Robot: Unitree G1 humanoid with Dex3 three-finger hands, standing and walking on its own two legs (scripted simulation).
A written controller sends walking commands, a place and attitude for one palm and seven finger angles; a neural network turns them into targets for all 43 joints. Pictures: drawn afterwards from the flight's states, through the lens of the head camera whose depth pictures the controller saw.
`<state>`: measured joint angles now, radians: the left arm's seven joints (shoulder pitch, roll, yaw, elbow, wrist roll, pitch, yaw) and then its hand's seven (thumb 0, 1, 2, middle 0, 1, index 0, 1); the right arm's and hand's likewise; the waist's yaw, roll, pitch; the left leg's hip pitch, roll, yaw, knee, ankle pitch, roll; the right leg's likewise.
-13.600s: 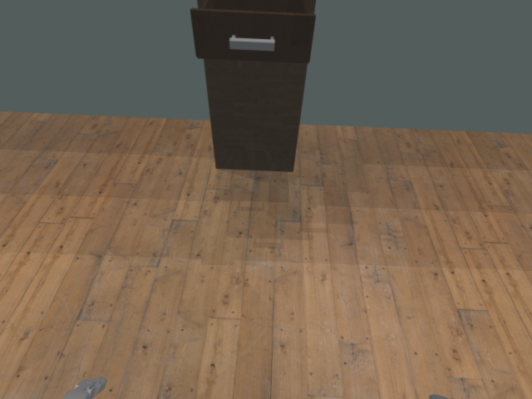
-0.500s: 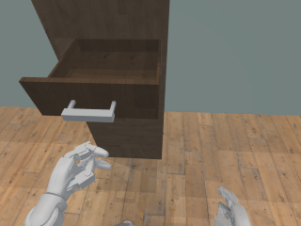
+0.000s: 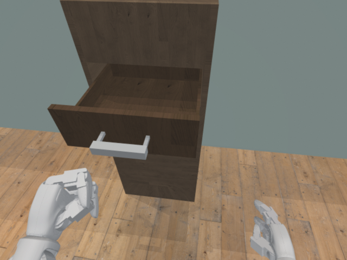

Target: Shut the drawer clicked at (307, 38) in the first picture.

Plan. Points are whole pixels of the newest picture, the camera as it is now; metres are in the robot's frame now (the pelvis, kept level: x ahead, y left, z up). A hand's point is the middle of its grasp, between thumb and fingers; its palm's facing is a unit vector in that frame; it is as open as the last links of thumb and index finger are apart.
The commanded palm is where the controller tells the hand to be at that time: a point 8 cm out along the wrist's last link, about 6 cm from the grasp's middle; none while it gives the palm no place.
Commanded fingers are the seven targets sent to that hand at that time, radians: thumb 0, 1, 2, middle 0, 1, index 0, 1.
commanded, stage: raise the hand and make a fist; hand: left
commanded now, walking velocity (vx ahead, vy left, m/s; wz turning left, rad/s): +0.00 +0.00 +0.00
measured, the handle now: (121, 143) +0.38 +0.18 +0.07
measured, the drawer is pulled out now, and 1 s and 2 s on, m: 0.25 0.25 0.25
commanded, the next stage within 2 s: bring the fist close to the handle in 0.64 s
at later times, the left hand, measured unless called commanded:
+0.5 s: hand (103, 198) +0.19 +0.14 +0.15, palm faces -0.04 -1.00 -0.08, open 3.3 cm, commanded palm +0.16 +0.20 +0.17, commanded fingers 0.00 0.90 0.90 -1.40 -1.60 -1.40 -1.60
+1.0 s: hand (103, 188) +0.21 +0.15 +0.14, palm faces +0.03 -1.00 -0.06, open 3.3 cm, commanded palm +0.19 +0.20 +0.15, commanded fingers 0.00 0.90 0.90 -1.40 -1.60 -1.40 -1.60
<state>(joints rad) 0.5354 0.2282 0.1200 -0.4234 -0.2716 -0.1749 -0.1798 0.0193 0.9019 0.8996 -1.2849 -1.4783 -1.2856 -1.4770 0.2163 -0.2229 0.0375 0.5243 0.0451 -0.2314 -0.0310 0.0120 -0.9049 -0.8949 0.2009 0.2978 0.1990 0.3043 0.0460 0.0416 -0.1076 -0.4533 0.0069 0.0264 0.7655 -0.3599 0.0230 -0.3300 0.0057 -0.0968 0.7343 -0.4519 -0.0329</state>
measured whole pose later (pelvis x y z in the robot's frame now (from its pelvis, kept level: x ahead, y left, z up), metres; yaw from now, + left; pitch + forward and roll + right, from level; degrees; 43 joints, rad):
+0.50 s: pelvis -0.02 -0.01 +0.01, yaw -1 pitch -2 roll +0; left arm 0.39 0.24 0.09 -0.43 -0.25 0.13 -0.15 0.02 0.90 0.90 -1.40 -1.60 -1.40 -1.60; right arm 0.25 -0.25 0.07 0.58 0.06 -0.21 -0.05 0.01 -0.90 -0.89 0.20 0.30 0.20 0.30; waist 0.03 0.06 -0.06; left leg -0.31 0.01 0.04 0.61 -0.26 0.01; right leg -0.21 0.02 -0.09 0.61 -0.36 -0.04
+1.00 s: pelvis +0.00 -0.01 +0.01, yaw +0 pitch -1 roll +0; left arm 0.37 0.22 0.12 -0.33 -0.25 -0.01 -0.15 0.02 0.90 0.90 -1.40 -1.60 -1.40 -1.60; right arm 0.22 -0.24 0.06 0.59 0.04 -0.26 -0.04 0.01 -0.90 -0.89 0.20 0.30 0.20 0.30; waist 0.04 0.04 -0.05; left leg -0.32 0.01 0.03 0.62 -0.29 0.01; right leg -0.21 0.01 -0.09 0.61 -0.39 -0.05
